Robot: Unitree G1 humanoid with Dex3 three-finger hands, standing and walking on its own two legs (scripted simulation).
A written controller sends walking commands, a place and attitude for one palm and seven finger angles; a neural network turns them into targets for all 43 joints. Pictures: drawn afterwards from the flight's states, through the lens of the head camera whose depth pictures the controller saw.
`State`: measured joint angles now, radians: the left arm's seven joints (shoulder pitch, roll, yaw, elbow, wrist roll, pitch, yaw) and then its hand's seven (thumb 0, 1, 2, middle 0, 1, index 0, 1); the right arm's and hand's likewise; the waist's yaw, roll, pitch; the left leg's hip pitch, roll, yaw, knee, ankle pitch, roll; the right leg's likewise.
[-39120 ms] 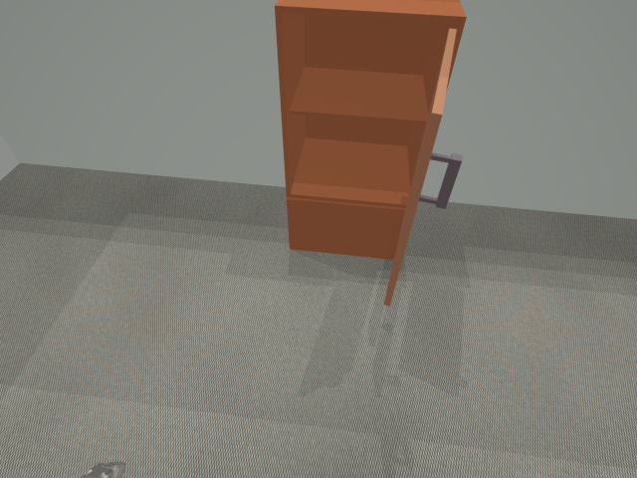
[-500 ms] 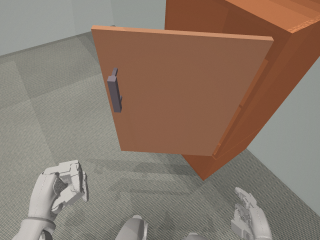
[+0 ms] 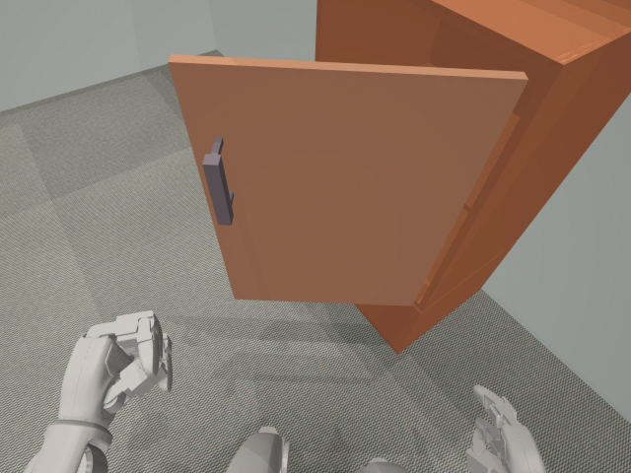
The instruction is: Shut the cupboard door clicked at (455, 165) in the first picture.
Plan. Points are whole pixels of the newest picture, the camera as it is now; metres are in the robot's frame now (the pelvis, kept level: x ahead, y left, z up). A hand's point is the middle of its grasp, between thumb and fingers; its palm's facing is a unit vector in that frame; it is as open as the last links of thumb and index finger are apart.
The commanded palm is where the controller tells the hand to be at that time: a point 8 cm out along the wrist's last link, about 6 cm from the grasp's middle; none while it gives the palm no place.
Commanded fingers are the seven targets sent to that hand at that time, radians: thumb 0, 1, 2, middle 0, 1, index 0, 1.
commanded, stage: raise the hand and make a fist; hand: left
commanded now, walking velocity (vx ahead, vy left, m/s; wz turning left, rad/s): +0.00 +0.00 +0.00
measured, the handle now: (221, 182) +0.50 +0.18 +0.06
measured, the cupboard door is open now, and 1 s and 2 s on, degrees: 52 52 50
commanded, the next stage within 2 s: bring the fist close to the handle in 0.04 s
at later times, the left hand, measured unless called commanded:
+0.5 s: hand (190, 313) +0.28 +0.17 +0.06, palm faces -0.02 -1.00 -0.01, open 3.1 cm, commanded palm +0.27 +0.22 +0.06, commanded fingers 0.00 0.90 0.90 -1.30 -1.50 -1.30 -1.50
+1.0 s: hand (223, 252) +0.37 +0.15 +0.07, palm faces +0.02 -1.00 -0.02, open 3.1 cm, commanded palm +0.35 +0.20 +0.06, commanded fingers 0.00 0.90 0.90 -1.30 -1.50 -1.30 -1.50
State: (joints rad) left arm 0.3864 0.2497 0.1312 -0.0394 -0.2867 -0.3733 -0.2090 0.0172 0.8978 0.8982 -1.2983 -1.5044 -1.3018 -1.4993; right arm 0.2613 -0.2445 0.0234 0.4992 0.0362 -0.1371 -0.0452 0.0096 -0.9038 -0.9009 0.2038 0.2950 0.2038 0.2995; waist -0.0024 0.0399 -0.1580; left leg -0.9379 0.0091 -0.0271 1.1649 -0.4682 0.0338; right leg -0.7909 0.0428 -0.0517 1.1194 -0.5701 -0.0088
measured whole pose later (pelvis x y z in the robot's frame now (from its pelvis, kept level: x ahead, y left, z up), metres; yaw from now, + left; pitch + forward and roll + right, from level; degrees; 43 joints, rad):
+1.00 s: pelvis +0.00 -0.01 +0.01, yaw -1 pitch +15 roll -2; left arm -0.27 0.23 0.14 0.53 -0.19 -0.37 -0.09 0.02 0.90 0.90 -1.30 -1.50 -1.30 -1.50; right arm 0.27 -0.25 0.02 0.60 0.03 -0.07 -0.02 0.01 -0.91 -0.90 0.20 0.29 0.20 0.30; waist -0.04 0.03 -0.15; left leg -0.94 0.01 -0.01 1.11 -0.44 0.02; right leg -0.81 0.05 -0.03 1.09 -0.54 -0.02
